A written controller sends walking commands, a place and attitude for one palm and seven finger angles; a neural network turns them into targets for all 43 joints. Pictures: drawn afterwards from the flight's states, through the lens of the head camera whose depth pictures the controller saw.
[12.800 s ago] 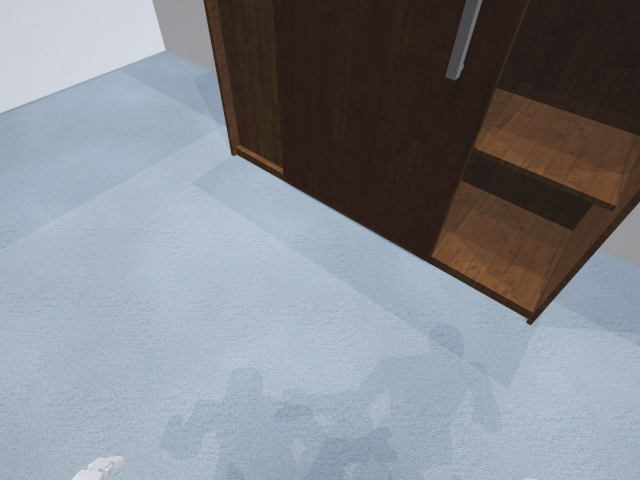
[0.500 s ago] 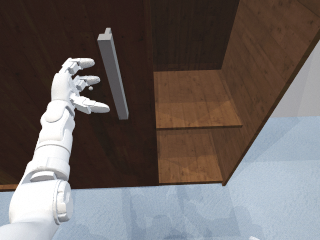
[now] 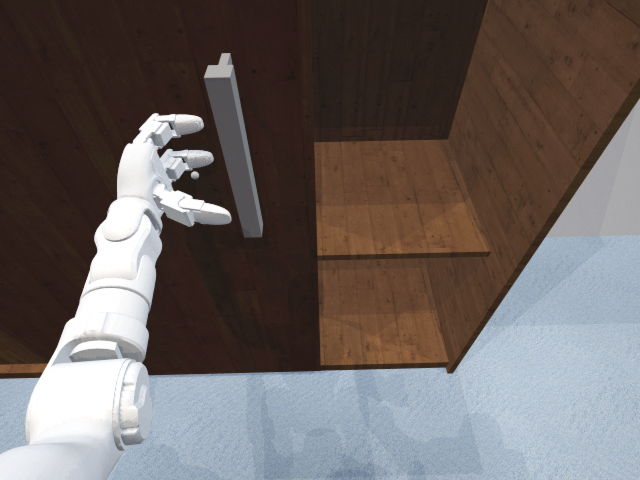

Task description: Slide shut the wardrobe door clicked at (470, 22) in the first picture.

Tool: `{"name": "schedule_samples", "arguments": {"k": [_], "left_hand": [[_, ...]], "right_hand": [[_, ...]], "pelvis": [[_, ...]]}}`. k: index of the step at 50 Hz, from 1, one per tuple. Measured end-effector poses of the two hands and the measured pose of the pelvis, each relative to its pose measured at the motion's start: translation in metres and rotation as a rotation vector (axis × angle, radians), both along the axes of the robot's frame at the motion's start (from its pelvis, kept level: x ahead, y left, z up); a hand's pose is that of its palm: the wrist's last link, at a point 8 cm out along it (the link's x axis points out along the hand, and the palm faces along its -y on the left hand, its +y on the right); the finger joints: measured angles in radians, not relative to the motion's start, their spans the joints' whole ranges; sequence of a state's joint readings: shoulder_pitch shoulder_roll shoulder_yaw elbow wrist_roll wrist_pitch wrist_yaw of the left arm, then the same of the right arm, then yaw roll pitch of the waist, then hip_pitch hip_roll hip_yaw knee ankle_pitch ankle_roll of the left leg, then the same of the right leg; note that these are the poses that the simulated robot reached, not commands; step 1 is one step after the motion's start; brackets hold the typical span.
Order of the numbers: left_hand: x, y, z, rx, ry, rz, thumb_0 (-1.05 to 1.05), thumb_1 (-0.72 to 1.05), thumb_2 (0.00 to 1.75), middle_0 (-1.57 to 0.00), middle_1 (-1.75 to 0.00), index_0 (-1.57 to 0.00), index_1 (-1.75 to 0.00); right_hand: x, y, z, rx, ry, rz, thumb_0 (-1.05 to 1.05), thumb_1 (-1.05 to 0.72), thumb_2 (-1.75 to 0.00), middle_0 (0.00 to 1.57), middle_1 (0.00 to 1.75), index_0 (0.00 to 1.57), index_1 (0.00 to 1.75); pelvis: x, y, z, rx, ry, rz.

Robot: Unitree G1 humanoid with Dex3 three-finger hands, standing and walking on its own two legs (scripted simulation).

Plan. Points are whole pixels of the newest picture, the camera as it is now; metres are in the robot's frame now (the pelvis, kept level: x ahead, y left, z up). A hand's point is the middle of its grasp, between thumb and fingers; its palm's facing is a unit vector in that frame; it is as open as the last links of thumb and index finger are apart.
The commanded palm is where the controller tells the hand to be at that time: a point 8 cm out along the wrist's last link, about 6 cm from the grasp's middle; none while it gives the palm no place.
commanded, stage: feel for the door with the fingertips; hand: left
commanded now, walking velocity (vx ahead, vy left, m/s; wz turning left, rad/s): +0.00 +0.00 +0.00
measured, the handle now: (241, 156) +0.50 +0.10 +0.14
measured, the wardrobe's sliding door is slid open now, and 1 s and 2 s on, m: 0.40 0.40 0.40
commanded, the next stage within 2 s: slide the fingers in behind the handle in 0.48 s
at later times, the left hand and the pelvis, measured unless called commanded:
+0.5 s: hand (209, 170) +0.45 +0.13 +0.16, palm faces +0.02 -1.00 +0.00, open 14.0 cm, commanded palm +0.43 +0.19 +0.15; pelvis +0.00 +0.00 +0.00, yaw +0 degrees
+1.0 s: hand (215, 173) +0.45 +0.13 +0.15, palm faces +0.01 -1.00 +0.00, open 13.9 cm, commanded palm +0.43 +0.18 +0.15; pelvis -0.02 +0.00 +0.00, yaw +0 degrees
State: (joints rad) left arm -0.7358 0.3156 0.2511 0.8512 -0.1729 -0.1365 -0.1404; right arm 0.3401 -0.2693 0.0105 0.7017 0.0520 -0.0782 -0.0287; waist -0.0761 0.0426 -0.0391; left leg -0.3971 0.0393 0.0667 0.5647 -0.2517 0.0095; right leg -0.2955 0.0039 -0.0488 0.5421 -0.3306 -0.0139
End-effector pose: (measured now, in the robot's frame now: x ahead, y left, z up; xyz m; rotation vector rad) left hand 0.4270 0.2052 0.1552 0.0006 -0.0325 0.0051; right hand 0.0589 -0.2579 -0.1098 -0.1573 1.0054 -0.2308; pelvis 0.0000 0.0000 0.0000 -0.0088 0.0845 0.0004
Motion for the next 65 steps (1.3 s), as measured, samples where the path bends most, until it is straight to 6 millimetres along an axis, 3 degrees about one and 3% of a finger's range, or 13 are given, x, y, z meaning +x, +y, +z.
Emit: {"name": "schedule_samples", "arguments": {"k": [11,24,47,65], "left_hand": [[0.001,-0.026,-0.003,-0.012,-0.001,0.005,-0.01,-0.51,0.29,-0.30,-1.20,-0.31,-1.20],[0.003,-0.019,0.004,-0.002,-0.001,0.019,-0.01,-0.51,0.29,-0.32,-1.21,-0.31,-1.20],[0.006,-0.019,0.002,-0.004,-0.001,0.014,-0.01,-0.51,0.29,-0.35,-1.24,-0.33,-1.23],[0.004,-0.030,-0.006,-0.010,0.004,0.019,-0.01,-0.51,0.29,-0.32,-1.24,-0.31,-1.20]], "right_hand": [[0.003,0.004,0.000,0.017,-0.021,-0.005,0.01,-0.90,-0.89,0.20,0.30,0.20,0.30],[-0.003,-0.002,-0.001,0.011,-0.005,-0.001,0.01,-0.90,-0.89,0.20,0.30,0.20,0.30],[-0.039,0.000,-0.007,0.005,0.069,-0.006,0.01,-0.90,-0.89,0.20,0.30,0.20,0.30],[-0.018,0.009,-0.005,0.022,0.005,0.006,0.01,-0.90,-0.89,0.20,0.30,0.20,0.30]], "pelvis": [[0.000,0.000,0.000,0.003,-0.004,-0.010],[-0.004,-0.004,0.000,0.002,-0.006,-0.003],[-0.016,0.000,-0.004,-0.004,0.019,0.007],[-0.011,0.003,-0.003,-0.002,0.007,-0.002]]}}
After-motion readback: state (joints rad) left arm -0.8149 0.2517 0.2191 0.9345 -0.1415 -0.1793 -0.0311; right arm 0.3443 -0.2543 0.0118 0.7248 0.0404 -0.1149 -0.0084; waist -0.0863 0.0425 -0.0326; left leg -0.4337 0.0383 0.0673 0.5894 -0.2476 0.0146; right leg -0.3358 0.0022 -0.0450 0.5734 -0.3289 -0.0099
